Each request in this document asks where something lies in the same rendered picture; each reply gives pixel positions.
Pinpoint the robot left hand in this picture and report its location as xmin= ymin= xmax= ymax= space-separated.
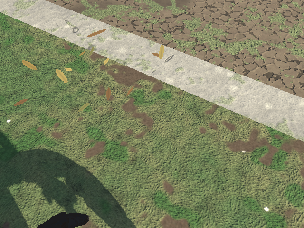
xmin=37 ymin=212 xmax=89 ymax=228

